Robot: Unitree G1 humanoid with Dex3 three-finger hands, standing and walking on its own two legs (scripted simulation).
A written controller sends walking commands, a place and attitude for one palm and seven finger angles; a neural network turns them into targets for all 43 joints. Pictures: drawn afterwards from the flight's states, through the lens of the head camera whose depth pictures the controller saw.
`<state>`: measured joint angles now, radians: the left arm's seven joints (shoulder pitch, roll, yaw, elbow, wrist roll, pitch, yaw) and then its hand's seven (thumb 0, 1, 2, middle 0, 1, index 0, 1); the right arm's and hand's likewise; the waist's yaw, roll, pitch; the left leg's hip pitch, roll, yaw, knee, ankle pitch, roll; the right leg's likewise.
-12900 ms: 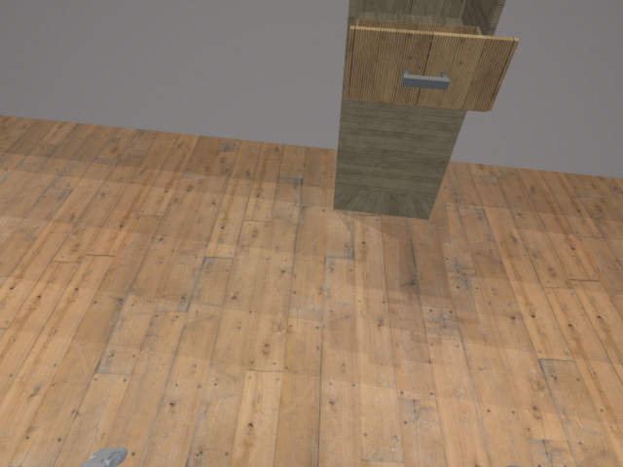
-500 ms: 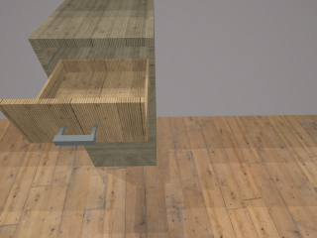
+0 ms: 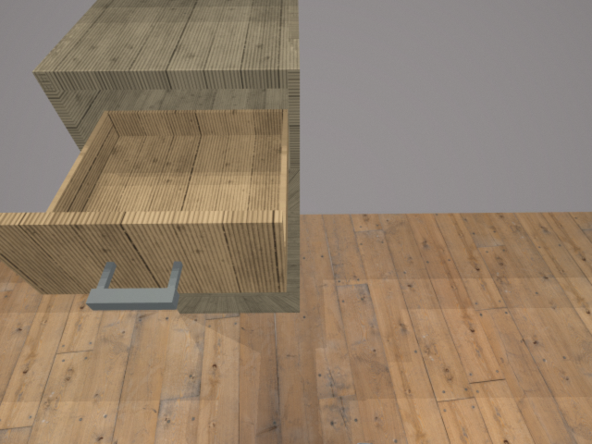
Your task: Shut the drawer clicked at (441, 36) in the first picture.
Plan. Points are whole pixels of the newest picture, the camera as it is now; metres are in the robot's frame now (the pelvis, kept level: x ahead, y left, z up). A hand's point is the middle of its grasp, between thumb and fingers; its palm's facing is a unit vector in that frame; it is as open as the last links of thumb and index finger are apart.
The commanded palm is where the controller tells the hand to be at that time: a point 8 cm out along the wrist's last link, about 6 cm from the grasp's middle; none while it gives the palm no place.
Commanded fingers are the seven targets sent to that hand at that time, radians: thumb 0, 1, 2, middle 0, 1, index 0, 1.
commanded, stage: come to a stop and stand still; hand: left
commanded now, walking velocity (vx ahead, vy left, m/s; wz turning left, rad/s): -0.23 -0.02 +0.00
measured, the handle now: (138, 284) +0.31 +0.23 +0.04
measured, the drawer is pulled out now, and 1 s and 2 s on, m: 0.30 0.30 0.30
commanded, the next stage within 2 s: look again from close up in 1.74 s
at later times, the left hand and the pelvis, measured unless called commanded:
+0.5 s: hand out of the picture +0.03 +0.20 -0.17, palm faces +0.07 -0.97 -0.24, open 7.4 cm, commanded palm none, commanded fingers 0.00 0.90 0.90 -0.20 -0.30 -0.20 -0.30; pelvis +0.00 +0.01 -0.01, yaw +0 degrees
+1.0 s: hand out of the picture -0.02 +0.18 -0.17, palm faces -0.01 -0.98 -0.17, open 7.4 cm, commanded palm none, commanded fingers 0.00 0.90 0.90 -0.20 -0.30 -0.20 -0.30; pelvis -0.02 +0.03 +0.00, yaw +0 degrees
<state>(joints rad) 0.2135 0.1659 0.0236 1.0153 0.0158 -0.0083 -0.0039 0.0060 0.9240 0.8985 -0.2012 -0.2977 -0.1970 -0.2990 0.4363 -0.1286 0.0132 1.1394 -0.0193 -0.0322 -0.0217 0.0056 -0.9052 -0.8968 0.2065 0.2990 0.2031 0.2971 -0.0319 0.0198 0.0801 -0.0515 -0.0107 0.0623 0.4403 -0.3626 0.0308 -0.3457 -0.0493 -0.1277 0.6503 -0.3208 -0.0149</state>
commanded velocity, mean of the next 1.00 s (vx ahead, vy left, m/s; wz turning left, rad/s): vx -0.05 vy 0.01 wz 0.00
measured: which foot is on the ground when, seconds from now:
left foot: down 0.00-0.04, up 0.06-0.24, down 0.26-1.00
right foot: up 0.00-0.02, down 0.04-1.00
